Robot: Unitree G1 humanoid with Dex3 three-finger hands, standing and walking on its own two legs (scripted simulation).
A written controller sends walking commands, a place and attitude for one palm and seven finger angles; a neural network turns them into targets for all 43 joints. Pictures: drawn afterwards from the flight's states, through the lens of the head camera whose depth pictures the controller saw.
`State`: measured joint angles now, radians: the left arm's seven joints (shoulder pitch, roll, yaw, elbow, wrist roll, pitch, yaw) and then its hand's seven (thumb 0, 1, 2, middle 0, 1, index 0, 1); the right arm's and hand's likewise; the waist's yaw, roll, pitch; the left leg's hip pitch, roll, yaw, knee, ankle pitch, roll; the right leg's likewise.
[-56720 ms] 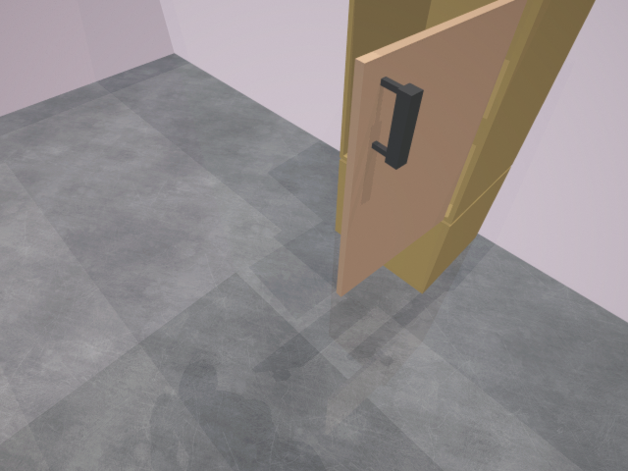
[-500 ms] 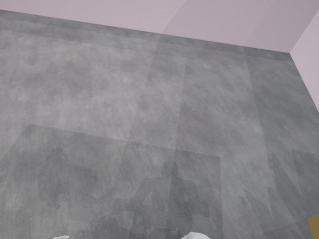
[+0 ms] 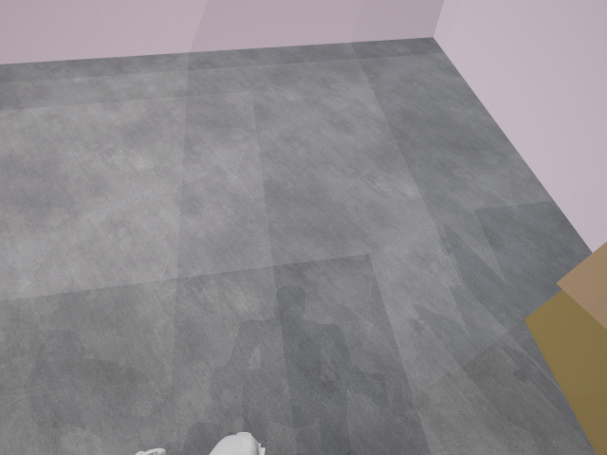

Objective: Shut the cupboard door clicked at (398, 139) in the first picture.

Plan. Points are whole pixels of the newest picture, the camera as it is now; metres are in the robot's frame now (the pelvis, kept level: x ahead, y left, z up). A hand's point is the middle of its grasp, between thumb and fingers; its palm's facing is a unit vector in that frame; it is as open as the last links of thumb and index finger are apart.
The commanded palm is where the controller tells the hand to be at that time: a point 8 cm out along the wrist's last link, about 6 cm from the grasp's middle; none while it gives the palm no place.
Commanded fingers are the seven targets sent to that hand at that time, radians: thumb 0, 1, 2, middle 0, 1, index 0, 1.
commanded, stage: turn to face it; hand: left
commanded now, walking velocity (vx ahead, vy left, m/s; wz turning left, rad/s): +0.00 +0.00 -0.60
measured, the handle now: out of the picture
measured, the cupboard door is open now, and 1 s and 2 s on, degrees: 21 21 21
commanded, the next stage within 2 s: take the last steps up to it in 1.62 s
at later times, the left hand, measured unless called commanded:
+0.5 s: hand (197, 418) +0.18 +0.18 -0.16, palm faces -0.30 -0.92 -0.27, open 7.4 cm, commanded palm none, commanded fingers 0.00 0.90 0.90 -0.20 -0.30 -0.20 -0.30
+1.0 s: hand (219, 384) +0.24 +0.16 -0.18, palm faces -0.53 -0.83 -0.20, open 7.4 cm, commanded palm none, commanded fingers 0.00 0.90 0.90 -0.20 -0.30 -0.20 -0.30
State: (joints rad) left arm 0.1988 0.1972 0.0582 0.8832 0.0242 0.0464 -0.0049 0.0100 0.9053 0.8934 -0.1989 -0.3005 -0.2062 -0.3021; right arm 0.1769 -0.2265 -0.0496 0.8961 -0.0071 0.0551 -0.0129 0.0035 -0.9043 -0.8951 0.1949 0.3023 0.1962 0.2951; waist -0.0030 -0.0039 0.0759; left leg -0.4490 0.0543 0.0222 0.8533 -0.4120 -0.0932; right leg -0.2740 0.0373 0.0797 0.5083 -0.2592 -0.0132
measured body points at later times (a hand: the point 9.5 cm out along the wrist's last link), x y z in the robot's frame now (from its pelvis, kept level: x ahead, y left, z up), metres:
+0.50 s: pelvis +0.01 +0.00 -0.01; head +0.05 -0.02 +0.44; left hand +0.20 +0.22 -0.14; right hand -0.03 -0.26 -0.16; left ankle +0.03 +0.13 -0.73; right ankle -0.04 -0.10 -0.74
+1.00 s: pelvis +0.06 +0.02 +0.00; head +0.11 +0.02 +0.44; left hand +0.27 +0.20 -0.16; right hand +0.00 -0.24 -0.12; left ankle +0.12 +0.10 -0.74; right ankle -0.07 -0.06 -0.66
